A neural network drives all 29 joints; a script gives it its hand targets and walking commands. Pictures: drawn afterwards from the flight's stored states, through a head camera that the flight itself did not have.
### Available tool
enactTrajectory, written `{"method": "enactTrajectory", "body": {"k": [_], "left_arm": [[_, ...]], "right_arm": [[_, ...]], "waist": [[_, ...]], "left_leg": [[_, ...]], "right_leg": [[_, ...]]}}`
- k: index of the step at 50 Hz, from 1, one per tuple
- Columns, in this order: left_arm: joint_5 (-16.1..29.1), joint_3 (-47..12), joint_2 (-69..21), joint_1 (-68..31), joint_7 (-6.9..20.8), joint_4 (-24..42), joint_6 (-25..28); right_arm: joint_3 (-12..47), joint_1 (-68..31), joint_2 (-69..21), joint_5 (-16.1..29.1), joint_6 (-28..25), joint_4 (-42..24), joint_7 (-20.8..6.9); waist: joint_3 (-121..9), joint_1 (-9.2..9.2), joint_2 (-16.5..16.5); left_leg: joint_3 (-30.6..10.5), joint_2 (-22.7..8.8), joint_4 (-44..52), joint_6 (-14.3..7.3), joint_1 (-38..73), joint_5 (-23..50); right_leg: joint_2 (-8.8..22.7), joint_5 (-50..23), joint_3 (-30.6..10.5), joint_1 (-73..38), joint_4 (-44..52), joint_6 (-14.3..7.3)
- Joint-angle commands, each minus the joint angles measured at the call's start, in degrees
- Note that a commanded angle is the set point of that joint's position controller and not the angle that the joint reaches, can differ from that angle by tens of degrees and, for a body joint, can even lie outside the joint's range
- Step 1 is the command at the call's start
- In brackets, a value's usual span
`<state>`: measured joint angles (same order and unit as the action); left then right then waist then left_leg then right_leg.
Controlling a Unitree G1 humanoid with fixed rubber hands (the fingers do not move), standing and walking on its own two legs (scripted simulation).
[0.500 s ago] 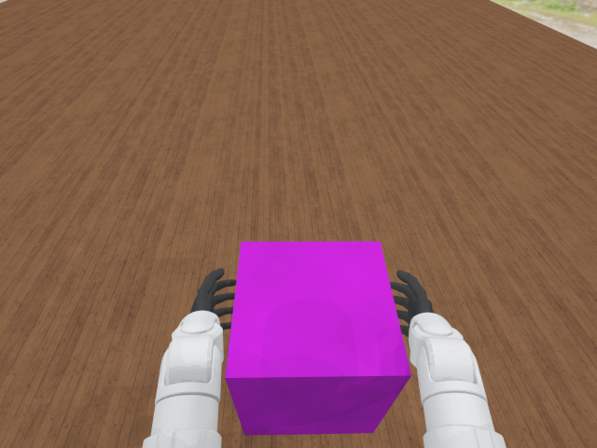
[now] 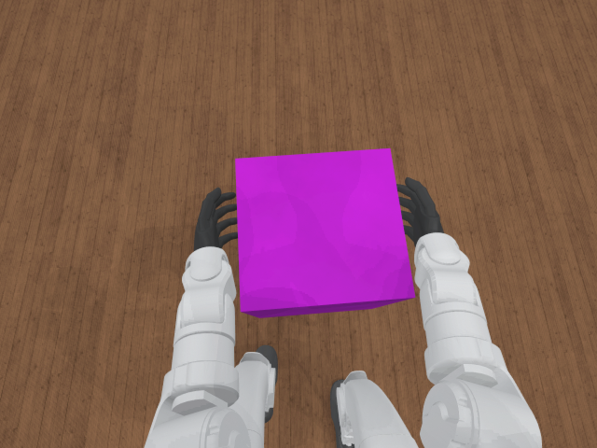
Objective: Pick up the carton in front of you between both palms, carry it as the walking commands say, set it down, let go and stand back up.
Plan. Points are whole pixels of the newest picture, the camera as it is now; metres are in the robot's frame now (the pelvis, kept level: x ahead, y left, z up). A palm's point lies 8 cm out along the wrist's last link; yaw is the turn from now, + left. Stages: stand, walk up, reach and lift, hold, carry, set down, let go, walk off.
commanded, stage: set down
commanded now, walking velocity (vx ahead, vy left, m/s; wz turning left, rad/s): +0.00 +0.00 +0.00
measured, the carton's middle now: (314, 246) +0.39 +0.00 -0.14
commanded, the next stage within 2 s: none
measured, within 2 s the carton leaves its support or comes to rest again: neither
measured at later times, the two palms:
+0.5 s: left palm (227, 241) +0.42 +0.15 -0.21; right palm (389, 222) +0.46 -0.14 -0.20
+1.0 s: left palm (238, 247) +0.45 +0.15 -0.36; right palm (367, 223) +0.51 -0.14 -0.35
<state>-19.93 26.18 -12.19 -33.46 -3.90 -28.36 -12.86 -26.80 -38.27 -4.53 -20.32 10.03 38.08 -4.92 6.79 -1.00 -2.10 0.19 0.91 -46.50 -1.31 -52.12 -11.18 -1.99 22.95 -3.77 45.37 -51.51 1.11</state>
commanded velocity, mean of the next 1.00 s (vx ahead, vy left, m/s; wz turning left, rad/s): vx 0.00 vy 0.00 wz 0.00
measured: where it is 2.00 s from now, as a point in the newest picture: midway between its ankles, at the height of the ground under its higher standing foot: (303, 416)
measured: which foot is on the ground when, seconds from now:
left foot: down 0.00-1.00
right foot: down 0.00-1.00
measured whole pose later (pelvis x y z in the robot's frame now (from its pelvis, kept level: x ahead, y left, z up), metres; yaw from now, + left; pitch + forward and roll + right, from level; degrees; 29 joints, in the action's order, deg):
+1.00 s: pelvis -0.04 -0.02 -0.24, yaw -1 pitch +47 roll +0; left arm -13.3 34.4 -5.2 -65.2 -7.1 -29.8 -18.0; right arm -17.5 -76.2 10.8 -10.1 16.0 50.2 -1.3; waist 2.3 -4.0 -2.2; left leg -1.7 0.1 -97.5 1.6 -122.8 -21.2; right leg -5.8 37.0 -1.5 115.6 -106.0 0.4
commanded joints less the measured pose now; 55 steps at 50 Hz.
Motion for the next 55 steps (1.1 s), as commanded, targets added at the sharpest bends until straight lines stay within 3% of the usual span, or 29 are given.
{"method": "enactTrajectory", "body": {"k": [1,4,7,13,21,28,35,45,55], "left_arm": [[7.3,-32.0,-44.2,-29.1,7.6,-1.0,5.5],[9.5,-36.1,-44.8,-31.2,8.2,1.3,5.7],[10.7,-37.0,-44.8,-32.0,9.9,1.7,4.4],[10.0,-32.3,-44.0,-35.1,13.9,-2.7,0.1],[9.3,-26.8,-42.3,-41.5,15.9,-6.0,-1.6],[11.2,-27.1,-41.9,-47.8,14.6,-5.1,-2.2],[12.5,-27.2,-41.8,-55.4,12.0,-3.6,-3.5],[12.9,-24.1,-39.4,-66.2,8.9,-4.1,-4.6],[14.2,-21.2,-33.6,-75.3,7.1,-4.6,-3.7]], "right_arm": [[29.0,-27.5,-43.2,9.0,-5.4,0.0,-8.4],[35.2,-29.8,-45.5,12.4,-5.4,-3.4,-7.5],[37.6,-30.8,-47.7,13.6,-3.6,-4.6,-6.8],[35.0,-33.7,-51.3,12.5,1.3,-0.6,-7.1],[31.4,-39.5,-49.3,11.8,2.7,3.5,-6.5],[32.6,-46.4,-45.8,13.7,2.7,3.4,-5.8],[33.9,-54.2,-42.6,15.8,3.5,3.8,-7.0],[30.5,-62.6,-36.7,16.0,4.6,9.4,-9.2],[31.0,-70.1,-30.7,17.9,4.4,13.0,-9.2]], "waist": [[-51.1,-0.24,1.9],[-62.1,-1.06,1.2],[-65.7,-2.03,-0.2],[-59.6,-3.42,-2.3],[-60.1,-3.89,-2.4],[-67.6,-4.15,-1.7],[-72.3,-4.54,-1.2],[-69.2,-4.31,-0.4],[-66.6,-5.61,-1.4]], "left_leg": [[-5.1,4.4,-8.2,2.0,42.0,23.0],[-3.6,5.4,-13.5,1.9,38.1,25.9],[-1.9,6.2,-16.8,2.0,29.0,23.2],[0.5,6.6,-21.1,1.8,7.8,11.9],[2.0,6.7,-28.5,2.2,-7.1,10.5],[2.6,6.8,-35.3,3.6,-13.0,11.6],[2.7,6.7,-41.1,4.1,-11.4,11.7],[2.5,6.3,-47.9,4.2,-11.1,6.8],[3.3,5.7,-56.1,3.9,-15.5,6.7]], "right_leg": [[-6.9,-10.1,1.2,18.1,1.8,-2.0],[-7.1,-13.9,0.9,20.4,-2.4,-0.9],[-7.0,-15.2,0.6,21.1,-5.4,0.1],[-6.7,-11.3,-0.2,24.4,-9.2,0.9],[-6.8,-14.0,-0.7,30.1,-16.1,0.8],[-7.6,-15.0,0.4,34.7,-24.0,0.7],[-8.8,-8.5,3.1,45.1,-30.7,0.3],[-8.7,0.9,5.5,59.0,-38.5,-0.9],[-7.6,2.5,5.3,63.6,-45.9,-1.1]]}}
